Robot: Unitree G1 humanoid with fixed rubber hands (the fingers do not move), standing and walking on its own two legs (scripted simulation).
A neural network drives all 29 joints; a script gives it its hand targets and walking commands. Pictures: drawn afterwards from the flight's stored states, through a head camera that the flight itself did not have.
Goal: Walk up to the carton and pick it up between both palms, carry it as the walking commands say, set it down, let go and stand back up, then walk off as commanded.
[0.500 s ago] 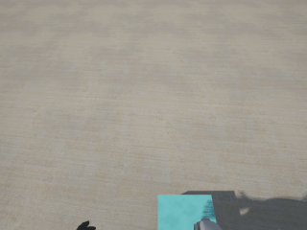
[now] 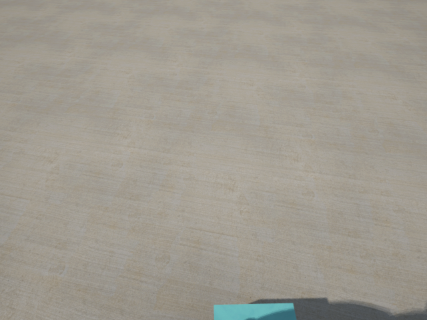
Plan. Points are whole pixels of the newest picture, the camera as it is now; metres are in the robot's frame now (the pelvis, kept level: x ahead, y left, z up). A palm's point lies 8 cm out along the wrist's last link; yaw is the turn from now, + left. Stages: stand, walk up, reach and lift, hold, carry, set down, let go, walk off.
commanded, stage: stand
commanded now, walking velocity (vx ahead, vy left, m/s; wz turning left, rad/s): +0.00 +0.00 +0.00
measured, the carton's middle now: out of the picture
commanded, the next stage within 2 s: none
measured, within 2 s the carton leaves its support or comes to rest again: neither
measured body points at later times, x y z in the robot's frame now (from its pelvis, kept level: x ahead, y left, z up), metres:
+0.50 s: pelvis +0.00 +0.00 +0.00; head +0.01 +0.00 +0.45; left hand -0.01 +0.22 -0.15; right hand +0.06 -0.23 -0.15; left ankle +0.07 +0.11 -0.73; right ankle -0.04 -0.14 -0.73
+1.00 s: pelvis +0.00 +0.00 +0.00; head +0.01 +0.00 +0.45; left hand -0.01 +0.22 -0.15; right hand +0.05 -0.23 -0.15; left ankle +0.07 +0.11 -0.73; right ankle -0.04 -0.14 -0.73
